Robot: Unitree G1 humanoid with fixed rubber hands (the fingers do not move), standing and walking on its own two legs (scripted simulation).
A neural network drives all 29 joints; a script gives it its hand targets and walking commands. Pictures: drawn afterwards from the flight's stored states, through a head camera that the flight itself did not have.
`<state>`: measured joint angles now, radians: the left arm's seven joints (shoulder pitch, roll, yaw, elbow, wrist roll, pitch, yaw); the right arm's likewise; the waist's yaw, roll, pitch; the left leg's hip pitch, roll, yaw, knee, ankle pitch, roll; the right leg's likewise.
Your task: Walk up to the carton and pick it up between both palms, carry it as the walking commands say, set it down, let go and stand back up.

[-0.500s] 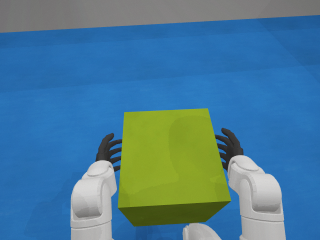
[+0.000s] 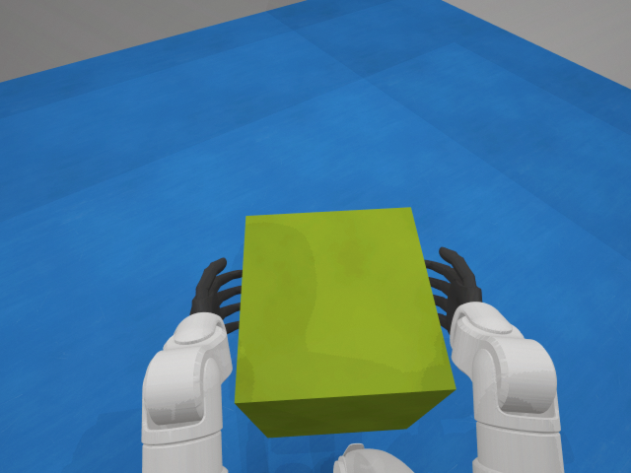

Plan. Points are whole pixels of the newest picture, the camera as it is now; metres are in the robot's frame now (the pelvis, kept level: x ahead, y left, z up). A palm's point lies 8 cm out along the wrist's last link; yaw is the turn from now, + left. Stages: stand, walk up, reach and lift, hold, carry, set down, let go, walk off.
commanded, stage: carry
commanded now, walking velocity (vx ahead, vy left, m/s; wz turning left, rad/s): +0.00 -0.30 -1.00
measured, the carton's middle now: (333, 332) +0.30 +0.01 -0.01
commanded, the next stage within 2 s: none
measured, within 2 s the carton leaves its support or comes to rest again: neither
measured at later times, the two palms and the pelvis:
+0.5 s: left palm (515, 329) +0.28 -0.20 +0.05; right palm out of the picture +0.15 -0.46 +0.06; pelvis -0.04 -0.20 -0.01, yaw -27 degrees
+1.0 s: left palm out of the picture +0.10 -0.53 +0.05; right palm out of the picture -0.14 -0.69 +0.06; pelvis -0.18 -0.36 +0.00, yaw -56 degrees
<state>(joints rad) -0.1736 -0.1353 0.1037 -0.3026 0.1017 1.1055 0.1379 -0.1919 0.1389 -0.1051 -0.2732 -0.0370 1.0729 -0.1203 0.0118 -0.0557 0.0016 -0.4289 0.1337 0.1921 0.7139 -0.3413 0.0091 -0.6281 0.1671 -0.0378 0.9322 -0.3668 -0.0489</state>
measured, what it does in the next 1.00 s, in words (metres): steps to the right, turning right: right foot, then left foot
